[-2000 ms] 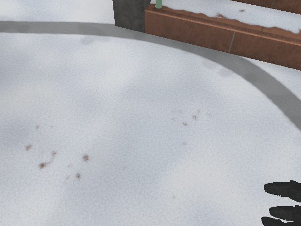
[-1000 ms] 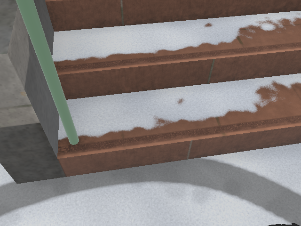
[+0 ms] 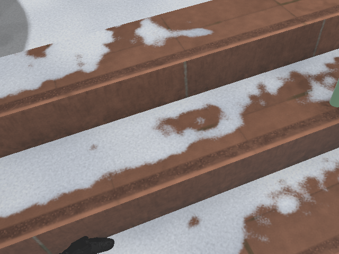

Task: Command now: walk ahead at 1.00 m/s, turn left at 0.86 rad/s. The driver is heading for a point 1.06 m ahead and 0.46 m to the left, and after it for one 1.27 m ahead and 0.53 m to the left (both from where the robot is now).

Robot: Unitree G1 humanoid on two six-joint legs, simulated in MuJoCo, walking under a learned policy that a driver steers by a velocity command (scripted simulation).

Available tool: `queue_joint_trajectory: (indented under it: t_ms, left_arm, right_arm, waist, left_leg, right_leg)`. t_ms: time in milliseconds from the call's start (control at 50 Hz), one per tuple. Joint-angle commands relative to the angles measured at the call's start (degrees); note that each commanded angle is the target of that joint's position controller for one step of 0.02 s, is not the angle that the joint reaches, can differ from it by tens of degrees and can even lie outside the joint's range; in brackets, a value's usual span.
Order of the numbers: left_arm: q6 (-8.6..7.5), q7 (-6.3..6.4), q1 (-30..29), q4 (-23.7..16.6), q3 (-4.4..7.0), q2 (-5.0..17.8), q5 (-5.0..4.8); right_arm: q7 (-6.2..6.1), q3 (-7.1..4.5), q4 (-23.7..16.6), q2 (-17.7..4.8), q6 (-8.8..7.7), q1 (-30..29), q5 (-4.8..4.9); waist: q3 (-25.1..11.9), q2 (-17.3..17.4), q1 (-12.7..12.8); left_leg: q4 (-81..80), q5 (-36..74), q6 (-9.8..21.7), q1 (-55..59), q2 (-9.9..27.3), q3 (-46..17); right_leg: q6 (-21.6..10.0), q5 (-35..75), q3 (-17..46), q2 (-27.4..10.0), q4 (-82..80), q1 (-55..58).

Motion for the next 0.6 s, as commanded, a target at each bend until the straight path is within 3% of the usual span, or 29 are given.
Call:
queue_joint_trajectory:
  t_ms: [20,40,60,80,100,120,140,160,180,200,220,240,260,280,300,320,340,380,400,420,440,460,480,500,520,540,560,580,600]
  left_arm:
    - [1.14,2.06,-6.63,-11.39,-1.3,-1.33,1.97]
    - [1.55,2.33,-8.79,-13.92,-2.19,-1.37,1.83]
    - [1.31,2.7,-12.44,-15.54,-2.14,-1.0,1.54]
    - [1.42,2.78,-15.91,-17.36,-2.47,-2.2,1.15]
    - [1.14,2.92,-20.56,-20.03,-2.74,-2.76,1.36]
    - [1.11,2.92,-24.12,-22.59,-3.83,-3.91,2.46]
    - [1.58,2.09,-22.98,-22.41,-4.13,-3.16,1.81]
    - [1.82,2.17,-18.66,-22.48,-5.05,-5.91,-0.5]
    - [2.19,2.68,-6.8,-17.71,-2.05,-1.02,-2.72]
    - [3.25,3.69,9.59,-15.14,1.11,3.51,-4.12]
    - [3.58,3.79,20.62,-9.4,4.85,10.08,-2.99]
    - [2.98,3.88,19.15,-5.32,6.62,15.8,-2.39]
    - [3.24,4.21,12.21,-6.2,7.72,16.77,-2.19]
    - [2.86,3.77,5.23,-5.69,6.67,10.19,-2.98]
    - [1.88,3.51,3.92,-2.17,4.8,3.6,-3.13]
    - [1.3,3.03,6.63,2.5,4.58,1.46,-2.42]
    - [0.4,2.43,10.39,7.41,4.32,0.48,-1.94]
    - [-0.83,0.91,15.71,15.38,3.73,-2.81,-1.02]
    - [-1.49,0.58,15.07,16.88,3.46,-3.8,-1.42]
    - [-1.72,0.02,11.11,16.91,3.69,-1.48,-1.61]
    - [-2.35,0.19,9.07,16.61,3.78,-0.01,-0.92]
    - [-3.1,0.55,12.11,18.67,4.37,3.39,-0.24]
    - [-3.29,0.54,13.7,20.5,3.86,2.7,-0.5]
    - [-3.54,0.49,15.47,20.67,3.87,4.8,-0.91]
    - [-2.61,0.24,16.98,21.86,3.53,4.66,-1.37]
    - [-1.7,0.98,21.31,23.41,3.26,4.04,-1.72]
    - [-0.69,2.13,19.39,21.61,3.28,7.11,-3.09]
    - [-0.47,4.03,16.91,17.18,2.97,9.33,-5.83]
    - [-0.87,4.56,19.47,15.13,5.08,19.52,-5.82]
  right_arm:
    - [0.66,-1.69,0.34,-4.17,-3.63,3.79,1.25]
    - [0.9,-1.31,-0.45,-4.59,-4.09,1.11,1.03]
    - [1.04,-1.03,-1.03,-3.97,-4.82,0.6,0.62]
    - [0.81,-1.21,0.17,-4.34,-5.09,5.31,0.15]
    - [0.53,-1.42,0.89,-5.2,-5.51,10.36,-0.55]
    - [0.27,-2.27,1.4,-6.31,-5.23,12.72,0.07]
    - [0.01,-2.73,0.21,-7.04,-3.86,13.09,0.23]
    - [-0.47,-2.81,-1.74,-5.92,-3.64,9.02,1.6]
    - [0.24,-3.41,-4.26,-9.1,-4.99,7.98,3.17]
    - [1.24,-6.33,-7.1,-17.91,-6.88,0.02,3.27]
    - [2.33,-7.35,-9.22,-18.02,-8.46,-5.35,2.89]
    - [3.8,-5.15,-11.75,-7.18,-9.48,-9.1,2.53]
    - [3.8,-4.05,-16.87,-3.63,-9.25,-8.55,0.51]
    - [3.14,-3.96,-16.94,-2.21,-7.99,-6.58,-1.08]
    - [2.97,-3.33,-16.86,-1.24,-6.85,-6.29,-1.98]
    - [3.21,-2.25,-17.85,1.45,-5.73,-9.09,-2.35]
    - [3.39,-1.08,-19.74,4.21,-4.37,-11.79,-2.35]
    - [3.03,1.75,-21.6,10.35,-2.26,-12.99,-0.71]
    - [3.02,2.16,-22.32,10.83,-1.36,-13.59,0.39]
    - [2.74,2.05,-24.04,9.01,-0.13,-15.88,1.38]
    - [2.35,1.39,-25.54,6.25,0.49,-20.57,1.27]
    - [1.49,1.3,-27.52,6.74,1.35,-25.62,0.84]
    - [0.34,1.42,-27.83,7.65,1.82,-28.29,0.49]
    - [-0.43,1.5,-29.38,7.35,1.89,-29.55,0.62]
    - [-0.38,2.79,-31.46,8.45,1.57,-32.71,0.57]
    - [-0.49,3.0,-32.87,7.57,1.82,-36.68,0.07]
    - [1.27,3.56,-32.07,5.4,2.15,-31.41,0.14]
    - [2.94,2.66,-28.19,1.86,2.13,-27.53,0.04]
    - [2.77,1.56,-26.92,0.7,2.59,-18.63,0.25]
  waist:
    - [5.17,-6.27,1.52]
    - [7.9,-6.8,3.96]
    - [10.33,-7.13,3.57]
    - [8.18,-3.62,1.23]
    - [8.43,-0.01,-1.48]
    - [7.03,0.24,-2.1]
    - [3.4,-3.88,-2.13]
    - [-4.51,-3.98,1.34]
    - [-16.95,-3.15,6.9]
    - [-25.77,5.06,18.02]
    - [-32.0,2.08,23.69]
    - [-30.68,-18.82,18.67]
    - [-30.23,-23.14,11.97]
    - [-22.6,-15.81,6.78]
    - [-10.52,-5.87,4.02]
    - [-6.6,-1.44,4.14]
    - [-3.51,0.51,2.79]
    - [1.97,-0.23,-0.52]
    - [3.93,-1.0,-2.45]
    - [6.21,-2.85,-4.18]
    - [9.58,-2.14,-3.7]
    - [9.86,-5.36,-1.96]
    - [10.21,-3.78,-1.86]
    - [11.06,-2.43,-2.92]
    - [12.57,0.71,-4.56]
    - [12.12,0.02,-2.41]
    - [7.93,0.57,-5.1]
    - [0.21,3.11,-5.17]
    - [-9.08,-4.33,-8.75]
  left_leg:
    - [-35.32,22.41,8.46,8.08,15.81,-34.18]
    - [-37.94,23.24,5.8,1.89,13.69,-28.54]
    - [-40.45,31.26,5.1,-2.64,12.57,-24.58]
    - [-44.14,38.48,7.09,-1.29,14.24,-26.15]
    - [-44.31,41.41,7.65,7.47,16.87,-29.38]
    - [-44.12,43.26,5.71,10.06,16.68,-27.33]
    - [-48.84,52.45,6.18,7.38,15.37,-23.01]
    - [-51.35,68.07,3.9,-6.5,15.08,-20.77]
    - [-39.4,99.6,2.98,-9.38,14.28,-20.91]
    - [-23.47,109.94,1.91,-6.98,17.6,-25.16]
    - [-5.4,105.24,-0.22,1.35,16.31,-23.96]
    - [20.79,37.65,-3.83,-5.23,5.78,-15.76]
    - [40.3,24.58,-5.58,-12.55,7.26,-15.4]
    - [46.01,27.5,-4.89,-15.75,11.25,-12.82]
    - [49.47,27.28,-3.97,-20.88,13.84,-9.76]
    - [56.34,24.27,-2.42,-25.21,14.74,-8.76]
    - [62.8,21.37,-1.25,-30.31,15.68,-9.41]
    - [69.81,15.53,0.3,-38.79,16.86,-11.5]
    - [69.17,14.46,0.25,-40.77,18.19,-14.7]
    - [60.96,10.12,-0.46,-39.94,17.86,-12.4]
    - [58.6,10.23,-1.5,-38.85,17.43,-9.96]
    - [69.2,6.63,-1.35,-43.48,15.7,-5.54]
    - [74.57,4.05,-0.13,-49.26,15.09,-5.63]
    - [70.76,1.82,0.26,-52.04,15.94,-6.22]
    - [57.54,0.78,0.87,-51.42,17.9,-4.31]
    - [50.25,-0.51,1.05,-48.39,17.29,0.91]
    - [33.86,3.91,1.27,-28.3,18.22,7.92]
    - [26.58,9.02,0.21,-5.12,12.04,14.45]
    - [26.32,9.59,-1.05,7.12,8.94,15.21]
  right_leg:
    - [-1.37,-16.5,-3.94,-1.29,15.14,-25.93]
    - [-1.62,-18.91,-3.66,-4.44,-0.71,-23.23]
    - [-0.85,-19.0,-8.63,-4.71,-6.08,-20.78]
    - [-0.45,-19.69,-12.56,-3.7,-1.55,-22.06]
    - [-0.46,-23.6,-11.93,-5.17,1.79,-31.72]
    - [-2.53,-26.29,-9.03,-6.25,-7.49,-30.54]
    - [-1.39,-19.06,-16.46,-4.46,-22.86,-16.31]
    - [-2.17,-8.37,-17.11,-2.9,-39.07,18.15]
    - [-0.6,-2.25,-18.69,1.92,-37.56,42.25]
    - [-2.05,-4.92,-10.78,-0.27,-44.53,54.39]
    - [-4.11,-12.67,-5.23,-2.33,-53.44,54.75]
    - [-8.67,-17.81,16.44,-15.63,-71.06,53.83]
    - [-11.83,-16.98,40.36,-25.41,-83.93,47.74]
    - [-11.2,-31.24,37.45,-23.91,-82.94,42.47]
    - [-11.6,-32.4,29.06,-23.0,-82.59,33.7]
    - [-10.64,-29.42,24.17,-22.32,-83.78,31.39]
    - [-8.89,-23.61,18.78,-21.79,-84.12,30.45]
    - [-4.97,-12.22,7.43,-21.45,-87.37,27.14]
    - [-3.34,-8.87,3.1,-22.55,-89.7,25.33]
    - [-1.1,-7.05,-4.86,-20.87,-95.17,21.28]
    - [-0.9,0.35,-10.56,-20.94,-99.09,18.35]
    - [-2.92,6.27,-12.62,-22.76,-102.84,21.66]
    - [-2.82,8.29,-15.46,-20.65,-103.37,26.1]
    - [-1.78,11.59,-17.8,-21.33,-103.86,29.72]
    - [0.53,12.14,-22.79,-17.54,-104.88,30.05]
    - [-0.01,19.39,-25.06,-16.14,-107.82,31.84]
    - [-1.51,29.41,-31.05,-13.53,-111.74,25.07]
    - [-3.31,65.65,-31.85,-12.87,-106.31,18.79]
    - [-5.44,98.05,-29.0,-16.7,-95.27,24.78]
